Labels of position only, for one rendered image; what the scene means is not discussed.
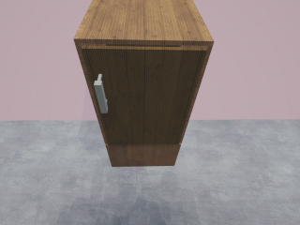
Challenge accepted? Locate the handle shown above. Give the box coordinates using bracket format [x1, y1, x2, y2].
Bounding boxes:
[94, 74, 108, 113]

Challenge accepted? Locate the cupboard door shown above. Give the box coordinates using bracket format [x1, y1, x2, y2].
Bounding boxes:
[81, 45, 207, 145]

